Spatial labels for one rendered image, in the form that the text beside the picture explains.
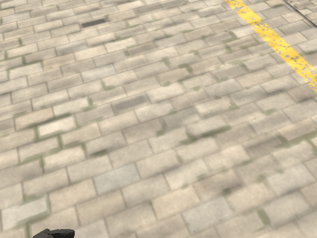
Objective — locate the left robot hand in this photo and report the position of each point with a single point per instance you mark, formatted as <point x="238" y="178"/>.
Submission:
<point x="58" y="233"/>

